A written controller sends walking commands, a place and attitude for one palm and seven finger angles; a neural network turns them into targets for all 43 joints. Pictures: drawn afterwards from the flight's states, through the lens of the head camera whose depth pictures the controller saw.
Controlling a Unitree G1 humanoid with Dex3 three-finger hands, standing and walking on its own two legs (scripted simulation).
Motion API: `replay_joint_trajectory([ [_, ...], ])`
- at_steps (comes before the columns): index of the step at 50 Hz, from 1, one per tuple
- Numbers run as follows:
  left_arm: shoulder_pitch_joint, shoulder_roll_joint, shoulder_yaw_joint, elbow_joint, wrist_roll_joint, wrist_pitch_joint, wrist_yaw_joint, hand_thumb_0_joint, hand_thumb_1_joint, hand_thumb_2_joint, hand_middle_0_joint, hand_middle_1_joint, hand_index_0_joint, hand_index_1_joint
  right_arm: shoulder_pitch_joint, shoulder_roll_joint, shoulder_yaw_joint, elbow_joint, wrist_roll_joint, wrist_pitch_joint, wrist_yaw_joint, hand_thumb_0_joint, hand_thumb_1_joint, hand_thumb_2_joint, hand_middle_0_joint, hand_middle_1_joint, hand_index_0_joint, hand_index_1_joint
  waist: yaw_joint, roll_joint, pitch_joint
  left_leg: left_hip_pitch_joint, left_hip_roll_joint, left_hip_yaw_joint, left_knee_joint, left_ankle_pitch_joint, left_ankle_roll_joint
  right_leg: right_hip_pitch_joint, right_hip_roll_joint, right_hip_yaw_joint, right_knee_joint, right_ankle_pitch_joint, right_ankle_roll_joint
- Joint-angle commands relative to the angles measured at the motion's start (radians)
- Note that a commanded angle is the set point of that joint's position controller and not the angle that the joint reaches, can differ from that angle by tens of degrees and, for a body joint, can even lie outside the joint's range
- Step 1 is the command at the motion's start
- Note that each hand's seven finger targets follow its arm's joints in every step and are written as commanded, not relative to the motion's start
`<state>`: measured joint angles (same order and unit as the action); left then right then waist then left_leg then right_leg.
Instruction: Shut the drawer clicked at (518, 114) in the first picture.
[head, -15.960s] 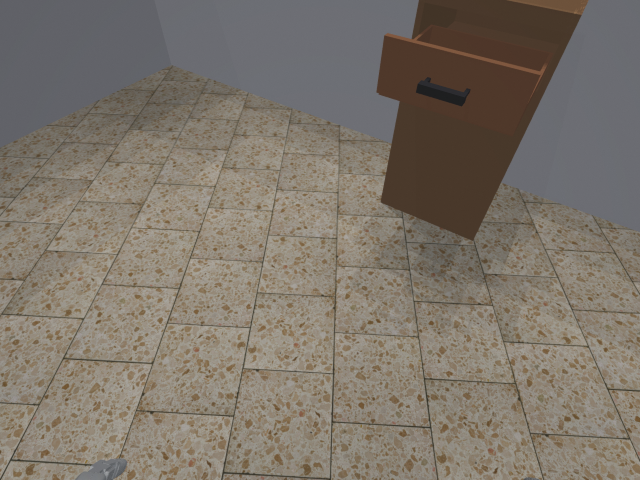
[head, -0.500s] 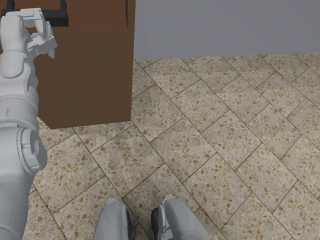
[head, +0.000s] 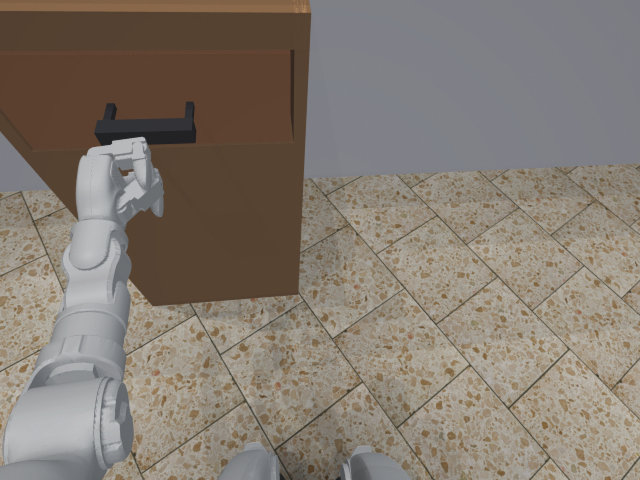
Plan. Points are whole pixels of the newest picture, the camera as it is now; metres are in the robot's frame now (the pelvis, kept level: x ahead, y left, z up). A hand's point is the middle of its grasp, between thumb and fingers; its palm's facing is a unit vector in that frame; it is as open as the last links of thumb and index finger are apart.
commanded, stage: draw the hand back to the body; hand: left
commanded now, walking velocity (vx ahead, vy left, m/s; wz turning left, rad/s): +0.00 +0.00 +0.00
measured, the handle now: (149, 120) +0.58 +0.22 +0.06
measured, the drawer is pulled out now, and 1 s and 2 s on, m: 0.00 0.00 0.00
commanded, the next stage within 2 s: step back with the hand held close in 1.24 s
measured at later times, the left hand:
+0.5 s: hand (78, 276) +0.31 +0.21 +0.14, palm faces +0.18 -0.96 -0.20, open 3.3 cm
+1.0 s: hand out of the picture +0.19 +0.23 +0.21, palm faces +0.39 -0.85 -0.36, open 3.3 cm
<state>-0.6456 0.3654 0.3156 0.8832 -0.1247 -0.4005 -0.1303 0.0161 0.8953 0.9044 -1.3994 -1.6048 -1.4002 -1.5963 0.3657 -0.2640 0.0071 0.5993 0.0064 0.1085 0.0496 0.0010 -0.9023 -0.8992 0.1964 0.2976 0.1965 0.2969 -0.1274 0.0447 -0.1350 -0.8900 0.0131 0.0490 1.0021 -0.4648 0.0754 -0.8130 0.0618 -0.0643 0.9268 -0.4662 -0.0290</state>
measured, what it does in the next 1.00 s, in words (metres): rises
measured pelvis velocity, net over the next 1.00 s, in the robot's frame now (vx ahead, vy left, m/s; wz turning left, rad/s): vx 0.01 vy -0.02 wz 0.04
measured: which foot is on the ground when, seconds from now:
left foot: down 0.00-1.00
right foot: down 0.00-1.00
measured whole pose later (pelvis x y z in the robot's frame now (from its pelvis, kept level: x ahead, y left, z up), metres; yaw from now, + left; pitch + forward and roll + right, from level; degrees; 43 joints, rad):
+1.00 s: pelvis +0.01 -0.02 +0.07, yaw +2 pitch -4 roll -1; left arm 0.46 0.33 0.24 -0.37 -0.10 -0.07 0.09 0.01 0.89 0.90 -1.40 -1.60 -1.40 -1.60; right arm 0.19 -0.24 0.03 0.60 0.02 -0.04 -0.04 0.01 -0.90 -0.90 0.20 0.30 0.20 0.30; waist 0.05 0.08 0.00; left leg -0.11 -0.03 0.04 0.43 -0.24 0.05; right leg -0.05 0.04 -0.05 0.38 -0.26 -0.04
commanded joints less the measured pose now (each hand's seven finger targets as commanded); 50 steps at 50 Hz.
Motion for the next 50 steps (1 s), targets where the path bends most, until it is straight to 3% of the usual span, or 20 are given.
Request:
replay_joint_trajectory([
  [1, -0.146, 0.192, 0.024, -0.424, -0.062, -0.013, 0.006, 0.0, 0.9, 0.9, -1.4, -1.6, -1.4, -1.6, 0.097, -0.155, -0.055, -0.114, 0.03, -0.025, -0.024, 0.0, -0.9, -0.9, 0.2, 0.3, 0.2, 0.3, 0.046, 0.04, -0.479, 0.529, 0.025, -0.11, -0.145, 0.7, -0.049, 0.255, 0.002, 0.031, -0.125, 0.544, 0.008],
  [3, -0.086, 0.157, -0.002, -0.475, -0.073, 0.011, 0.01, 0.0, 0.9, 0.9, -1.4, -1.6, -1.4, -1.6, 0.071, -0.149, -0.053, -0.12, 0.037, -0.038, -0.031, 0.0, -0.9, -0.9, 0.2, 0.3, 0.2, 0.3, 0.044, 0.036, -0.416, 0.524, 0.021, -0.098, -0.168, 0.671, -0.044, 0.276, -0.001, 0.034, -0.149, 0.549, 0.012],
  [4, -0.074, 0.188, 0.02, -0.499, -0.077, 0.02, 0.015, 0.0, 0.9, 0.9, -1.4, -1.6, -1.4, -1.6, 0.061, -0.154, -0.052, -0.118, 0.039, -0.042, -0.037, 0.0, -0.9, -0.9, 0.2, 0.3, 0.2, 0.3, 0.048, 0.035, -0.39, 0.514, 0.021, -0.096, -0.183, 0.643, -0.046, 0.287, -0.004, 0.035, -0.157, 0.536, 0.011],
  [5, -0.067, 0.155, -0.011, -0.522, -0.08, 0.027, 0.013, 0.0, 0.9, 0.9, -1.4, -1.6, -1.4, -1.6, 0.045, -0.148, -0.049, -0.123, 0.041, -0.049, -0.04, 0.0, -0.9, -0.9, 0.2, 0.3, 0.2, 0.3, 0.039, 0.022, -0.357, 0.509, 0.017, -0.092, -0.198, 0.606, -0.043, 0.297, -0.004, 0.034, -0.171, 0.523, 0.012],
  [6, -0.047, 0.145, -0.018, -0.551, -0.084, 0.031, 0.011, 0.0, 0.9, 0.9, -1.4, -1.6, -1.4, -1.6, 0.032, -0.147, -0.05, -0.125, 0.044, -0.056, -0.045, 0.0, -0.9, -0.9, 0.2, 0.3, 0.2, 0.3, 0.039, 0.014, -0.342, 0.517, 0.017, -0.093, -0.209, 0.592, -0.043, 0.304, -0.005, 0.033, -0.181, 0.514, 0.012],
  [8, -0.004, 0.127, -0.038, -0.602, -0.088, 0.04, 0.003, 0.0, 0.9, 0.9, -1.4, -1.6, -1.4, -1.6, 0.006, -0.143, -0.045, -0.131, 0.045, -0.072, -0.052, 0.0, -0.9, -0.9, 0.2, 0.3, 0.2, 0.3, 0.046, 0.065, -0.334, 0.568, 0.016, -0.099, -0.227, 0.591, -0.048, 0.302, -0.009, 0.033, -0.195, 0.486, 0.008],
  [10, 0.015, 0.102, -0.064, -0.626, -0.098, 0.056, -0.011, 0.0, 0.9, 0.9, -1.4, -1.6, -1.4, -1.6, -0.022, -0.143, -0.042, -0.133, 0.049, -0.088, -0.059, 0.0, -0.9, -0.9, 0.2, 0.3, 0.2, 0.3, 0.042, 0.05, -0.291, 0.577, 0.016, -0.107, -0.25, 0.539, -0.05, 0.297, -0.011, 0.027, -0.217, 0.445, 0.008],
  [11, 0.037, 0.105, -0.059, -0.622, -0.105, 0.067, -0.018, 0.0, 0.9, 0.9, -1.4, -1.6, -1.4, -1.6, -0.036, -0.144, -0.039, -0.133, 0.05, -0.095, -0.064, 0.0, -0.9, -0.9, 0.2, 0.3, 0.2, 0.3, 0.045, 0.019, -0.263, 0.563, 0.013, -0.108, -0.263, 0.49, -0.047, 0.308, -0.013, 0.025, -0.231, 0.425, 0.007],
  [16, 0.154, 0.132, -0.032, -0.72, -0.136, 0.118, -0.053, 0.0, 0.9, 0.9, -1.4, -1.6, -1.4, -1.6, -0.111, -0.14, -0.026, -0.168, 0.06, -0.133, -0.081, 0.0, -0.9, -0.9, 0.2, 0.3, 0.2, 0.3, 0.086, 0.018, -0.232, 0.571, 0.001, -0.106, -0.322, 0.401, -0.042, 0.386, -0.023, 0.027, -0.274, 0.386, 0.0],
  [18, 0.184, 0.104, -0.058, -0.759, -0.146, 0.138, -0.065, 0.0, 0.9, 0.9, -1.4, -1.6, -1.4, -1.6, -0.139, -0.132, -0.015, -0.182, 0.062, -0.151, -0.084, 0.0, -0.9, -0.9, 0.2, 0.3, 0.2, 0.3, 0.086, 0.025, -0.194, 0.576, -0.004, -0.106, -0.344, 0.365, -0.037, 0.395, -0.025, 0.028, -0.294, 0.363, -0.001],
  [19, 0.207, 0.196, -0.068, -0.834, -0.033, 0.163, 0.042, 0.0, 0.9, 0.9, -1.4, -1.6, -1.4, -1.6, -0.206, -0.119, -0.023, -0.191, 0.06, -0.132, -0.096, 0.0, -0.9, -0.9, 0.2, 0.3, 0.2, 0.3, 0.13, 0.012, -0.184, 0.624, -0.003, -0.106, -0.4, 0.322, -0.041, 0.433, -0.048, 0.074, -0.357, 0.313, -0.014],
  [20, 0.268, 0.13, -0.098, -0.866, -0.025, 0.188, 0.094, 0.0, 0.9, 0.9, -1.4, -1.6, -1.4, -1.6, -0.216, -0.107, -0.017, -0.204, 0.057, -0.13, -0.105, 0.0, -0.9, -0.9, 0.2, 0.3, 0.2, 0.3, 0.114, 0.016, -0.137, 0.63, 0.0, -0.099, -0.427, 0.292, -0.041, 0.447, -0.053, 0.071, -0.386, 0.298, -0.01],
  [21, 0.31, 0.112, -0.12, -0.894, -0.01, 0.208, 0.129, 0.0, 0.9, 0.9, -1.4, -1.6, -1.4, -1.6, -0.226, -0.108, -0.011, -0.202, 0.057, -0.13, -0.11, 0.0, -0.9, -0.9, 0.2, 0.3, 0.2, 0.3, 0.118, 0.004, -0.123, 0.634, 0.002, -0.103, -0.448, 0.295, -0.039, 0.485, -0.057, 0.07, -0.399, 0.307, -0.01],
  [25, 0.376, 0.129, -0.101, -0.966, 0.016, 0.256, 0.2, 0.0, 0.9, 0.9, -1.4, -1.6, -1.4, -1.6, -0.26, -0.104, 0.001, -0.185, 0.052, -0.125, -0.125, 0.0, -0.9, -0.9, 0.2, 0.3, 0.2, 0.3, 0.121, -0.018, -0.06, 0.696, 0.007, -0.099, -0.525, 0.294, -0.037, 0.554, -0.057, 0.072, -0.471, 0.309, -0.006],
  [27, 0.388, 0.147, -0.088, -1.014, 0.026, 0.262, 0.215, 0.0, 0.9, 0.9, -1.4, -1.6, -1.4, -1.6, -0.275, -0.104, 0.004, -0.176, 0.047, -0.134, -0.13, 0.0, -0.9, -0.9, 0.2, 0.3, 0.2, 0.3, 0.125, -0.02, -0.039, 0.733, 0.008, -0.1, -0.557, 0.291, -0.035, 0.572, -0.054, 0.076, -0.511, 0.299, -0.004],
  [30, 0.475, 0.123, -0.092, -1.101, 0.033, 0.269, 0.229, 0.0, 0.9, 0.9, -1.4, -1.6, -1.4, -1.6, -0.284, -0.093, 0.008, -0.174, 0.038, -0.153, -0.126, 0.0, -0.9, -0.9, 0.2, 0.3, 0.2, 0.3, 0.137, 0.049, -0.032, 0.801, 0.009, -0.104, -0.597, 0.353, -0.043, 0.629, -0.057, 0.067, -0.532, 0.345, -0.011],
  [34, 0.625, 0.112, -0.081, -1.192, 0.034, 0.277, 0.231, 0.0, 0.9, 0.9, -1.4, -1.6, -1.4, -1.6, -0.293, -0.092, 0.009, -0.168, 0.026, -0.167, -0.116, 0.0, -0.9, -0.9, 0.2, 0.3, 0.2, 0.3, 0.149, -0.011, -0.006, 0.832, 0.009, -0.096, -0.622, 0.44, -0.041, 0.682, -0.056, 0.064, -0.563, 0.419, -0.008],
  [39, 0.789, 0.119, -0.039, -1.324, 0.036, 0.277, 0.23, 0.0, 0.9, 0.9, -1.4, -1.6, -1.4, -1.6, -0.304, -0.086, 0.0, -0.167, 0.018, -0.177, -0.103, 0.0, -0.9, -0.9, 0.2, 0.3, 0.2, 0.3, 0.162, 0.006, 0.012, 0.853, 0.011, -0.085, -0.629, 0.51, -0.043, 0.721, -0.06, 0.066, -0.579, 0.469, -0.006],
  [44, 0.919, 0.135, 0.014, -1.412, 0.029, 0.27, 0.231, 0.0, 0.9, 0.9, -1.4, -1.6, -1.4, -1.6, -0.316, -0.077, -0.006, -0.169, 0.013, -0.186, -0.099, 0.0, -0.9, -0.9, 0.2, 0.3, 0.2, 0.3, 0.17, -0.012, 0.059, 0.832, 0.005, -0.076, -0.632, 0.459, -0.039, 0.717, -0.063, 0.068, -0.6, 0.442, -0.003],
  [50, 1.07, 0.151, 0.06, -1.543, 0.027, 0.249, 0.244, 0.0, 0.9, 0.9, -1.4, -1.6, -1.4, -1.6, -0.311, -0.072, -0.012, -0.173, 0.015, -0.22, -0.1, 0.0, -0.9, -0.9, 0.2, 0.3, 0.2, 0.3, 0.178, 0.024, 0.064, 0.823, 0.007, -0.075, -0.618, 0.453, -0.041, 0.715, -0.068, 0.071, -0.596, 0.437, -0.001],
])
